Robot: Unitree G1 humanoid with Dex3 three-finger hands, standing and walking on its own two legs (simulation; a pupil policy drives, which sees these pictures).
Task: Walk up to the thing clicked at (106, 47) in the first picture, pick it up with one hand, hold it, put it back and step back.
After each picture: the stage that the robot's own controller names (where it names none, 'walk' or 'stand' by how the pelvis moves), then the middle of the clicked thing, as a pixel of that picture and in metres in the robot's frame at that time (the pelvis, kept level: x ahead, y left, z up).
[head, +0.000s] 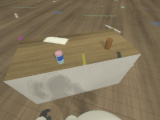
stand; (108, 44) +0.80 -0.17 -0.03
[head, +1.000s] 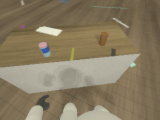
sink last; (103, 39) +0.73 -0.10 +0.01
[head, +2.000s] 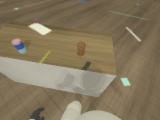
sink last; (81, 49) +0.57 +0.16 -0.01
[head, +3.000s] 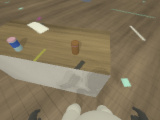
rise first; (75, 47) +0.57 +0.17 +0.01
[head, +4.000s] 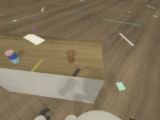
stand; (70, 56) +0.56 +0.20 -0.04
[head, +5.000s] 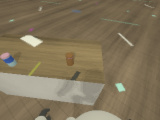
stand; (69, 59) +0.52 +0.19 -0.04
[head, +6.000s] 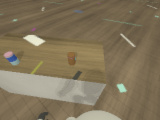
stand; (71, 59) +0.53 +0.18 -0.04
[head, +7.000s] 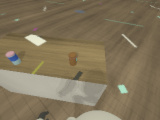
stand; (72, 59) +0.53 +0.17 -0.04
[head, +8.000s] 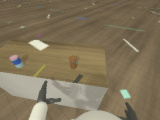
rise first; (73, 62) +0.52 +0.19 -0.03
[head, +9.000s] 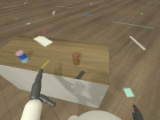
go down; (76, 59) +0.54 +0.18 -0.03
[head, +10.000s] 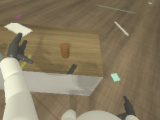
go down; (65, 51) +0.54 +0.17 -0.01
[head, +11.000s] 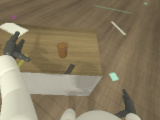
go down; (62, 50) +0.54 +0.18 +0.01
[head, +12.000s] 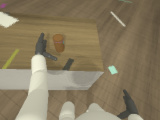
close in; (59, 43) +0.54 +0.19 +0.04
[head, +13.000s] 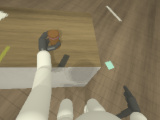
close; (54, 39) +0.55 +0.18 +0.06
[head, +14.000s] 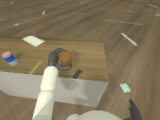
lift; (66, 61) +0.35 +0.16 +0.16
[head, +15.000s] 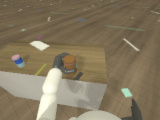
lift; (70, 65) +0.32 +0.13 +0.17
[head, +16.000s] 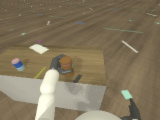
hold; (67, 66) +0.32 +0.15 +0.16
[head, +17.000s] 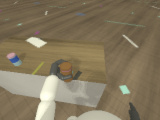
hold; (66, 72) +0.30 +0.16 +0.11
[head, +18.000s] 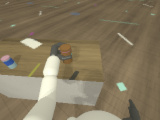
crouch; (66, 54) +0.41 +0.16 +0.16
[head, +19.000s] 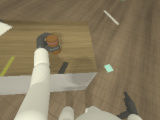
lower; (54, 45) +0.51 +0.18 +0.07
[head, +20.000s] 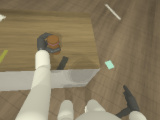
lower; (54, 45) +0.51 +0.18 +0.05
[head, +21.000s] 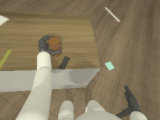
lower; (55, 47) +0.50 +0.17 +0.05
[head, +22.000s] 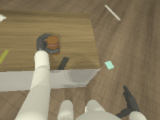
lower; (54, 46) +0.50 +0.18 +0.05
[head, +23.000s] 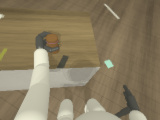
rest; (53, 44) +0.51 +0.18 +0.05
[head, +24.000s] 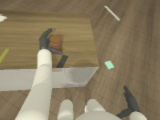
withdraw; (56, 45) +0.51 +0.16 +0.06
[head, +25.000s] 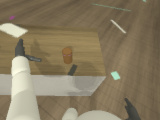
sink last; (67, 56) +0.48 +0.15 +0.02
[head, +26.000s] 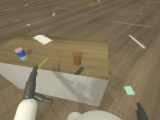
stand; (76, 59) +0.52 +0.16 +0.01
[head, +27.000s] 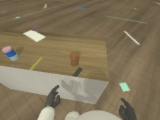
stand; (74, 59) +0.49 +0.15 +0.01
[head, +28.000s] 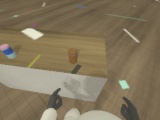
stand; (72, 56) +0.50 +0.16 +0.02
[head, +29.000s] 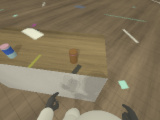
stand; (73, 56) +0.50 +0.16 +0.02
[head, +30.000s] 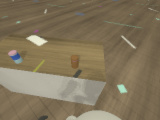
walk; (74, 61) +0.51 +0.15 -0.04
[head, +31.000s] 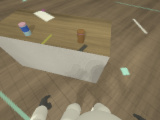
walk; (80, 36) +0.69 +0.12 +0.00
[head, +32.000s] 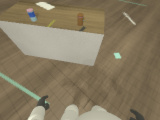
walk; (80, 19) +0.98 +0.16 -0.02
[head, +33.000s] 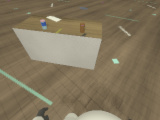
stand; (82, 27) +1.13 +0.16 -0.02
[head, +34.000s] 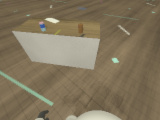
stand; (80, 28) +1.13 +0.17 -0.03
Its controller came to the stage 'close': yes
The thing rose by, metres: 0.22
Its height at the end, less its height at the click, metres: +0.00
